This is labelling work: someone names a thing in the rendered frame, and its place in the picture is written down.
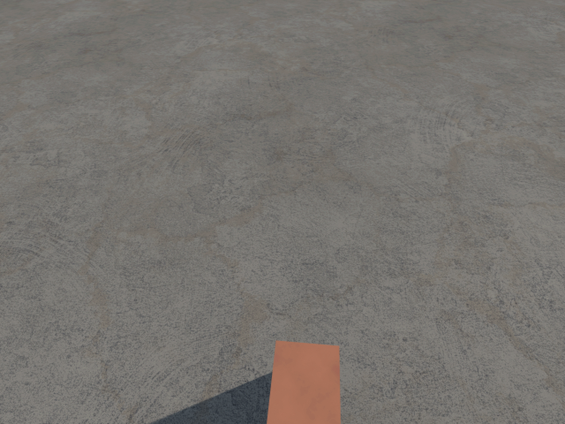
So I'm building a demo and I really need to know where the carton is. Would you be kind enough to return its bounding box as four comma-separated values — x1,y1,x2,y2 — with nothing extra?
267,340,341,424

